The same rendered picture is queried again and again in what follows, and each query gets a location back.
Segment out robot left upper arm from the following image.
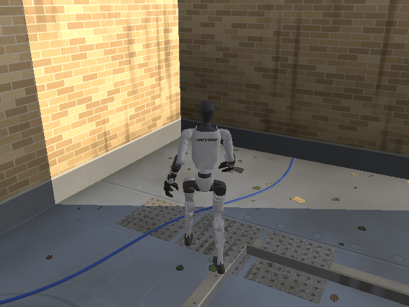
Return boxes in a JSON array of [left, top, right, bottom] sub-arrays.
[[176, 129, 193, 165]]

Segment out robot right hand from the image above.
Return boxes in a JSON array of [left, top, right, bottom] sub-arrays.
[[219, 161, 234, 172]]

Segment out robot left shin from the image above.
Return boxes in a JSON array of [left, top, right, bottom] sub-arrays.
[[185, 201, 194, 238]]

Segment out robot right upper arm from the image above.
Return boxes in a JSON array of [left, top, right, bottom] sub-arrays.
[[219, 129, 235, 162]]

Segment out robot left hand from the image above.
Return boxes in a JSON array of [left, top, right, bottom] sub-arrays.
[[164, 181, 178, 197]]

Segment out robot right foot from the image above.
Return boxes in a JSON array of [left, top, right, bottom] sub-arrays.
[[213, 256, 225, 274]]

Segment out robot left forearm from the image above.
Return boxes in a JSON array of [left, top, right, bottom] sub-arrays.
[[166, 155, 181, 184]]

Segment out robot right forearm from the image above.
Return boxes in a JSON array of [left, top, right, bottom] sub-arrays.
[[227, 153, 235, 168]]

